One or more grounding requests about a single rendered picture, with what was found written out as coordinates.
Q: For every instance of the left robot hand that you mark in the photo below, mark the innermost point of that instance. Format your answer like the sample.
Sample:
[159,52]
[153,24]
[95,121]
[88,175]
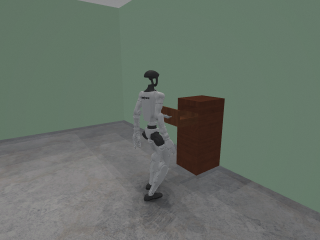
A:
[136,136]

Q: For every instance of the handle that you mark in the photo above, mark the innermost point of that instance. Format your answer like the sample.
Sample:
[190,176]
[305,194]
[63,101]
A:
[166,116]

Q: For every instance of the right robot hand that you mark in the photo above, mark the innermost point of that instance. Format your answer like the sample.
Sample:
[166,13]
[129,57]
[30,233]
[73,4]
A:
[169,144]

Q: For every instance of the humanoid robot head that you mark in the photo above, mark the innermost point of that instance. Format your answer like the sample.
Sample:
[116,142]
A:
[151,74]

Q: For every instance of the drawer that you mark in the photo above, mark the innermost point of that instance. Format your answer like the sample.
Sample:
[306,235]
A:
[179,118]

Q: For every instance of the cabinet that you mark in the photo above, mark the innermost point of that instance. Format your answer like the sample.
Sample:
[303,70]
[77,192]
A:
[199,145]

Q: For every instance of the left robot upper arm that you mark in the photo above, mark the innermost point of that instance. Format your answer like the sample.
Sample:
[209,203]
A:
[137,110]

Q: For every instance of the right robot upper arm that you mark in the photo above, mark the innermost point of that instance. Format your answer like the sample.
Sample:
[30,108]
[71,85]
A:
[159,98]

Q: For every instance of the robot right shin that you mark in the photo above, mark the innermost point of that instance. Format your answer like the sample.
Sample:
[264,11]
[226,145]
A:
[158,178]

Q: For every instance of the right robot forearm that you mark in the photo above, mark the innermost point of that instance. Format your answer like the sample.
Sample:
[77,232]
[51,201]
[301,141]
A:
[162,127]

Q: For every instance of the left robot forearm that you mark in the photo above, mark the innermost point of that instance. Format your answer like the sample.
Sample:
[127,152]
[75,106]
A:
[136,123]

